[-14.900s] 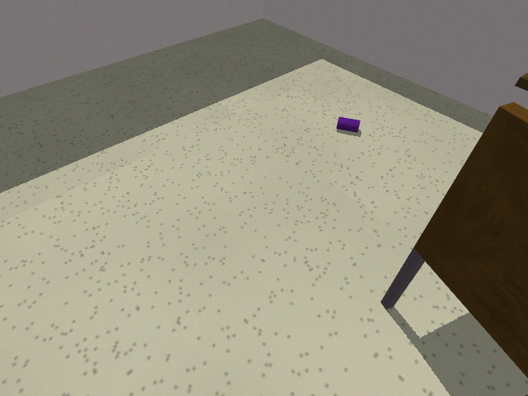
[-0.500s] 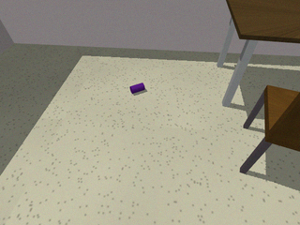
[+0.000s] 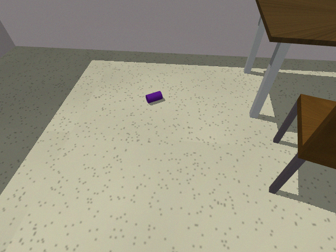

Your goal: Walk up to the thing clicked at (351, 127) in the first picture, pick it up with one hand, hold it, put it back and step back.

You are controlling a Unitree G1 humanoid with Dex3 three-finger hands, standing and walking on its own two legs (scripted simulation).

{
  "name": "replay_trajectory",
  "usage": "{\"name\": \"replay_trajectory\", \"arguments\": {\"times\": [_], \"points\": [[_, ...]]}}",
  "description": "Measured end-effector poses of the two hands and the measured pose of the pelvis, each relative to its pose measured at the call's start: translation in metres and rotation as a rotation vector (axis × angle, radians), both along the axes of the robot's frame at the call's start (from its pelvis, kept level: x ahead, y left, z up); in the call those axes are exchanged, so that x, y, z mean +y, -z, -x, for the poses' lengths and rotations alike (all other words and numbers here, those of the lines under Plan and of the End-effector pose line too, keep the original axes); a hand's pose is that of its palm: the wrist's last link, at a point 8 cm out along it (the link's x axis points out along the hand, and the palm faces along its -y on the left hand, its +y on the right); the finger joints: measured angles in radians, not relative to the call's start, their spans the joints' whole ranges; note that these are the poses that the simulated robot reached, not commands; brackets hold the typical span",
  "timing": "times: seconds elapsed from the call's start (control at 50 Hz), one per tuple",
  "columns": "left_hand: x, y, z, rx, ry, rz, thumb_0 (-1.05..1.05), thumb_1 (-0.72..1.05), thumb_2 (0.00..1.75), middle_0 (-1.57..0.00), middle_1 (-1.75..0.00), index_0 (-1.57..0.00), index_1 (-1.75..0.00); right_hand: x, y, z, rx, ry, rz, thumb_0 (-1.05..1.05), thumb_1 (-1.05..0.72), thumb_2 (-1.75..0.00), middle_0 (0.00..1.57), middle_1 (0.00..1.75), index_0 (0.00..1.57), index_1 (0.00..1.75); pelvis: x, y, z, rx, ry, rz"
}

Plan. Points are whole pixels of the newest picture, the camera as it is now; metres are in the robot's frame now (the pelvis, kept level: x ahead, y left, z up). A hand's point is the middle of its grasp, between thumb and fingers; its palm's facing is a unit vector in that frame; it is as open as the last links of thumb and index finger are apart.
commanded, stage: stand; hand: left
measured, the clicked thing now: (154, 97) +1.51 +0.15 -0.74
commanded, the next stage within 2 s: walk up in 0.34 s
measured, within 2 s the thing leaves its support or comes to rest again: neither
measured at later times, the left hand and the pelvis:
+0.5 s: hand out of the picture +0.09 +0.26 -0.15, palm faces -0.07 -0.93 -0.37, open 7.4 cm; pelvis +0.02 -0.01 -0.01, yaw -2 degrees
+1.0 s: hand (101, 229) +0.23 +0.21 -0.15, palm faces +0.02 -0.93 -0.38, open 7.4 cm; pelvis +0.21 -0.07 -0.01, yaw +0 degrees
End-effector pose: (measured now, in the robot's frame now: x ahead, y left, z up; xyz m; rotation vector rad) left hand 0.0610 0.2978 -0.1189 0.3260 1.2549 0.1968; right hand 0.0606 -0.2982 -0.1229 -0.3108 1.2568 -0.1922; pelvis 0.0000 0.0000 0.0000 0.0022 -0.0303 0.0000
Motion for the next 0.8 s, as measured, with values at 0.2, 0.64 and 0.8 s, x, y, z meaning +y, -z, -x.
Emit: {"name": "replay_trajectory", "arguments": {"times": [0.2, 0.64, 0.8], "points": [[0.001, -0.001, -0.006, -0.009, 0.001, -0.003, 0.01, 0.90, 0.90, -0.20, -0.30, -0.21, -0.30, 0.001, 0.000, -0.007, -0.009, -0.002, -0.003, 0.00, -0.91, -0.90, 0.21, 0.30, 0.20, 0.30, 0.000, 0.000, -0.003, 0.000, -0.001, 0.000], [-0.014, -0.017, -0.085, -0.094, 0.085, -0.078, 0.01, 0.91, 0.90, -0.20, -0.30, -0.20, -0.30, -0.087, 0.017, -0.002, 0.016, 0.085, 0.023, 0.00, -0.90, -0.90, 0.21, 0.30, 0.21, 0.30, -0.052, 0.022, -0.063, -0.028, 0.053, -0.014], [-0.043, -0.028, -0.093, -0.083, 0.001, -0.080, 0.01, 0.90, 0.90, -0.20, -0.30, -0.21, -0.30, -0.100, 0.012, -0.094, -0.052, 0.034, -0.018, 0.01, -0.91, -0.90, 0.20, 0.30, 0.20, 0.30, -0.071, 0.010, -0.118, -0.043, 0.041, 0.010]]}}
